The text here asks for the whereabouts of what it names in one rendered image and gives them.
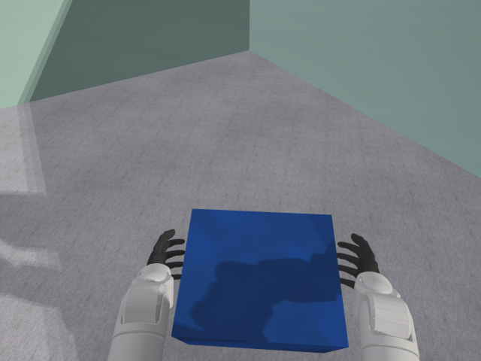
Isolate carton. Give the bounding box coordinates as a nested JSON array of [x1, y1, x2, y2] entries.
[[171, 209, 349, 353]]

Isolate robot left hand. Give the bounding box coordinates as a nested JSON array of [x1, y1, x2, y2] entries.
[[147, 229, 185, 280]]

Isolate robot right hand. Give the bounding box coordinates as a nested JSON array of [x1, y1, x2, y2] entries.
[[337, 233, 380, 289]]

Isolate left robot forearm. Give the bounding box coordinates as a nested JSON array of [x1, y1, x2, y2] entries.
[[107, 263, 174, 361]]

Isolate right robot forearm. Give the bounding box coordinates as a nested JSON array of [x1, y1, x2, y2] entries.
[[352, 272, 419, 361]]

